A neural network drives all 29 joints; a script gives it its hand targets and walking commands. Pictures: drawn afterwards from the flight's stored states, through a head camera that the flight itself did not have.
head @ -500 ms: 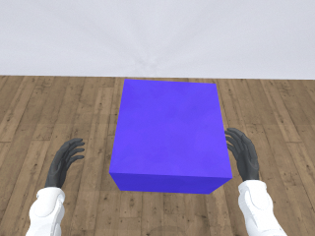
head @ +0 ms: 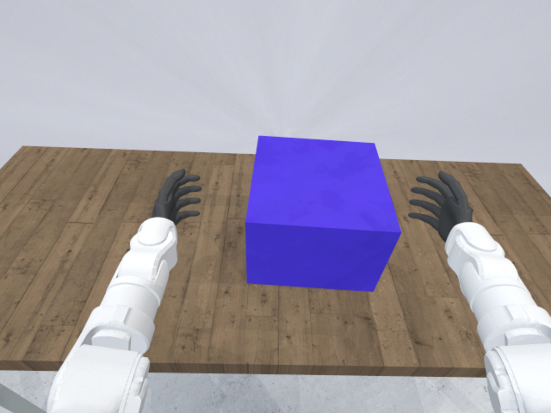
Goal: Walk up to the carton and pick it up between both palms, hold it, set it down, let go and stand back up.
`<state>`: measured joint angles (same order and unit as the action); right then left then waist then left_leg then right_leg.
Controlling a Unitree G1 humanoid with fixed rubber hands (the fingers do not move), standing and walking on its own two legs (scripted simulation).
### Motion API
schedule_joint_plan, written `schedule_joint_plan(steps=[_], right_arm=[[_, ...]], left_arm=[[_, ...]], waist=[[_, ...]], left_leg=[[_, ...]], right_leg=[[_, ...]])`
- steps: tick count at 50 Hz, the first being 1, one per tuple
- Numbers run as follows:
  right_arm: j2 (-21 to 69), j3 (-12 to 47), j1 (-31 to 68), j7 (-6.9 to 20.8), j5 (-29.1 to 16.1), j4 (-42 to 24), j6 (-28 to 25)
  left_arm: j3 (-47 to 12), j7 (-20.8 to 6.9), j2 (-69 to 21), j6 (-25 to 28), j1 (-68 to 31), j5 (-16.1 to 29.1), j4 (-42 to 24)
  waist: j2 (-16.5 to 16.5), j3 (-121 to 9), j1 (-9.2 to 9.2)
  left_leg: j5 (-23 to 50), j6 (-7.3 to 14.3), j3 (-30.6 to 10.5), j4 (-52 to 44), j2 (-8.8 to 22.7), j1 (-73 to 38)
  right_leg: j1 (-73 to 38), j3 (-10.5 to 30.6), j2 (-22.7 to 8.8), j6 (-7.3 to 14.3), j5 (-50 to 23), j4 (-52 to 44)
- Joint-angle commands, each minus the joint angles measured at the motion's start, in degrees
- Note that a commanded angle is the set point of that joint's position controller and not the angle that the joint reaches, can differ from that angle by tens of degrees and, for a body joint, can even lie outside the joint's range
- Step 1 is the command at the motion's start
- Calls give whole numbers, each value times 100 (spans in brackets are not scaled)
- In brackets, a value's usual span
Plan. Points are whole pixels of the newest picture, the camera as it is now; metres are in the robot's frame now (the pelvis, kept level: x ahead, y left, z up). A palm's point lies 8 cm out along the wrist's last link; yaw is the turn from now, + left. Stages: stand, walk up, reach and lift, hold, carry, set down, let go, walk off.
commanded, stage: set down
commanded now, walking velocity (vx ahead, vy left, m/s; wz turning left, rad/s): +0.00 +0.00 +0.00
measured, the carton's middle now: (313, 210) +0.52 -0.07 -0.03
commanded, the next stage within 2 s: none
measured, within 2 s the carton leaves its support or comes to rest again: neither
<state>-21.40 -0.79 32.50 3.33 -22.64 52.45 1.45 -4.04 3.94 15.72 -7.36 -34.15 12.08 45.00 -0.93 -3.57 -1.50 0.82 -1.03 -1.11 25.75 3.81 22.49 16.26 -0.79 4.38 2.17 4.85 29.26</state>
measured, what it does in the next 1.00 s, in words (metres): walks backwards: left foot, then right foot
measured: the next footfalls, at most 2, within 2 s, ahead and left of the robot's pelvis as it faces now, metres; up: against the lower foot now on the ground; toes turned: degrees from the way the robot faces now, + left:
left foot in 0.16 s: -0.01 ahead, +0.11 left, +0.00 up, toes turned -18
right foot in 0.32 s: -0.05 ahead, -0.11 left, +0.00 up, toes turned -14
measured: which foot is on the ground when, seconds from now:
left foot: down 0.00-0.06, up 0.08-0.14, down 0.16-0.84, up 0.86-0.94, down 0.96-1.00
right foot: down 0.00-0.10, up 0.12-0.30, down 0.32-1.00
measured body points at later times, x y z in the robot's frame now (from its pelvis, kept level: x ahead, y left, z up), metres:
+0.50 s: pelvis -0.10 +0.03 +0.01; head -0.04 +0.04 +0.45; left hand +0.25 +0.15 +0.03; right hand +0.08 -0.31 +0.05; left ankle -0.04 +0.12 -0.74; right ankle -0.09 -0.10 -0.74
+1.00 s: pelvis -0.18 -0.01 +0.00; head -0.18 +0.01 +0.45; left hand +0.19 +0.15 +0.02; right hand +0.06 -0.28 +0.02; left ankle -0.11 +0.11 -0.74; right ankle -0.09 -0.10 -0.74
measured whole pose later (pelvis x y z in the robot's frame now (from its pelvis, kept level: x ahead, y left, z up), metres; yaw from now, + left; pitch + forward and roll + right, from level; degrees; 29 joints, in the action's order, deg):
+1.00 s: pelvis -0.18 -0.01 +0.00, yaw -14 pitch -1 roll +2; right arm -12.7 2.6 8.3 -2.0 -16.7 34.4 -9.1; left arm 1.6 3.4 15.5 9.8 -13.3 13.4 37.7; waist 3.6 0.1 1.0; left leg -10.9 0.6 -0.7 27.3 -2.0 14.8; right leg 20.8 -1.0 2.3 3.4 3.4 25.2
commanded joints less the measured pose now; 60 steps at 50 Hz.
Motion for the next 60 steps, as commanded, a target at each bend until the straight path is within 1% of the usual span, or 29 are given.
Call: schedule_joint_plan(steps=[1,2,3,4,5,6,7,8,9,10,12,16,18,22,24,26,29,31,35,38,43,46,49,51,53,54,55,59,60], right_arm=[[-971,98,3691,26,-269,-1828,-196],[-205,959,3073,-169,-562,-1734,188],[632,1391,1573,-451,-302,-756,371],[503,1136,1032,-611,107,22,399],[338,849,1339,-660,171,199,315],[225,700,791,-585,-48,-419,-1],[206,385,-604,-488,-159,-1722,-822],[725,228,-5153,-321,208,-1856,-1974],[132,-692,-3190,-231,712,-1165,-2477],[-646,-1028,-1378,-90,1017,230,-2304],[-1194,-678,-400,-21,709,10,-1424],[-1564,-86,26,-413,155,-4472,-1379],[-1104,-393,-563,-144,-19,-5650,-1864],[-439,-230,-2936,493,-224,-4087,-1789],[-748,-52,-3085,714,-383,-3274,-1447],[-927,82,-2840,786,-277,-2962,-1061],[-395,633,-2953,335,-56,-3144,-1144],[-24,578,-1885,58,347,-3231,-1205],[81,-22,-1580,-140,675,-3408,-1414],[40,-71,-1877,-240,696,-2921,-1501],[385,290,-1225,-600,708,-2506,-1078],[300,132,-1284,-545,516,-3137,-1169],[534,307,-1993,-503,553,-2204,-1367],[682,541,-2396,-448,551,-1780,-1507],[435,342,-1849,-357,666,-1959,-1293],[294,98,-1535,-304,821,-2140,-1244],[129,-104,-1641,-196,936,-2501,-1311],[45,42,-2241,-167,636,-2952,-1662],[105,67,-2039,-165,663,-2961,-1714]], left_arm=[[643,14,1916,-361,-3430,343,-627],[1136,-295,2567,-90,-3153,202,597],[774,-560,1559,32,-2145,275,1039],[461,-570,634,43,-1842,176,890],[678,-616,590,-2,-2085,-205,879],[612,-617,682,250,-1274,-224,221],[248,-522,-47,845,325,11,-1472],[-97,-592,-1624,1434,4773,-444,-2901],[-31,-530,-1401,1378,3181,-835,-3593],[-106,-366,-1159,841,1551,-1160,-2772],[204,-136,-369,-173,1266,-1224,-2462],[1139,44,778,-556,1678,-644,-5626],[933,431,844,396,1658,-236,-6109],[656,847,-260,1659,3144,-604,-4830],[702,795,-700,1499,3287,-714,-3942],[795,494,-591,1219,3039,-526,-2619],[990,-173,14,1318,2541,-192,-1509],[854,-307,225,1511,1390,26,-1128],[541,-60,445,1982,740,328,-1597],[636,67,537,2220,1137,165,-1496],[933,-178,948,1873,192,177,-973],[855,96,866,1848,857,260,-2203],[858,-121,749,1927,2005,-11,-1036],[957,-374,483,1950,2269,-177,-358],[909,-384,524,1942,1257,-192,-458],[743,-302,499,1937,674,-106,-818],[668,-94,455,2000,960,-154,-1473],[467,78,540,1714,2342,-116,-2313],[502,-19,531,1680,2154,-28,-2172]], waist=[[1400,-2222,369],[3825,-2018,727],[4344,-1107,146],[1976,-480,-169],[191,-483,134],[-777,-340,417],[-1460,-1024,244],[-2190,-1026,-193],[-2266,-1606,-415],[-1690,-1364,-384],[-337,353,-194],[495,-1986,317],[-121,-2921,449],[-1651,-2997,773],[-1635,-1839,784],[-629,-331,696],[1728,491,534],[1948,615,476],[688,-4,441],[296,-514,321],[1079,-957,104],[-19,-1328,456],[304,-971,415],[501,-277,556],[-89,65,528],[-290,265,298],[-775,227,425],[107,-945,170],[352,-1214,167]], left_leg=[[-2102,19,367,314,-492,-1291],[-1188,-41,126,2809,-1625,-4318],[95,35,-697,3329,-1682,-6975],[-445,329,-998,1371,-737,-5801],[-1112,325,-444,323,-309,-3152],[-1692,265,-354,-81,-85,-999],[-1371,-17,-674,-307,164,-401],[836,-423,-1063,-366,560,-1433],[3804,-766,-866,-293,736,-2222],[3849,-1034,-809,-474,895,-3260],[2135,-693,-300,-480,242,-2251],[4092,-244,-229,-21,8,-1830],[3502,-187,-52,-38,-97,-1665],[2235,-340,-449,-210,255,-2235],[-420,-143,-519,-833,296,-988],[-2654,224,-265,-1299,93,640],[-1736,242,131,-97,-778,-1065],[-1717,267,92,270,-892,-1777],[-2294,313,219,-331,-528,-178],[-2024,265,229,-546,-386,350],[-1497,197,-6,816,-937,-1788],[-1243,272,70,-183,-433,-670],[-1374,331,98,-488,-387,-64],[-2120,399,30,-700,-394,-127],[-3744,558,-290,-656,-303,494],[-4431,603,-425,-915,-120,1163],[-4405,621,-322,-1312,68,1729],[688,95,89,-190,-255,-430],[389,103,140,-201,-289,-576]], right_leg=[[829,657,-906,122,2886,-1742],[3271,2498,-2669,579,8403,-3644],[6066,2790,-3226,714,8246,-4159],[5466,1317,-2007,274,3222,-2424],[2808,629,-1089,26,1433,-1438],[619,477,-534,-80,1151,-597],[-831,265,-176,-116,11,182],[-1427,117,104,-7,-1519,527],[-36,-86,-1,369,355,-521],[768,-330,37,537,1918,-1414],[364,-403,49,415,1477,-1682],[-2016,180,-11,-428,-1985,-942],[-1752,127,-36,-325,-1121,-768],[-737,93,141,244,155,-446],[-1375,266,119,285,84,-401],[-1745,554,-110,156,780,-550],[240,1365,-1031,205,2745,-1758],[1501,1319,-1237,274,3718,-2083],[-158,817,-698,121,2846,-1134],[-1502,797,-621,-15,1775,-836],[806,1741,-1619,405,4848,-1941],[-513,777,-769,106,1735,-902],[-1856,699,-674,-58,434,-670],[-1714,846,-788,80,1789,-1076],[-1741,1167,-936,290,3729,-989],[-2043,995,-710,264,3591,-655],[-2658,718,-451,144,2546,-237],[-1801,416,-452,-83,-1716,-285],[-1778,439,-529,-93,-1597,-449]])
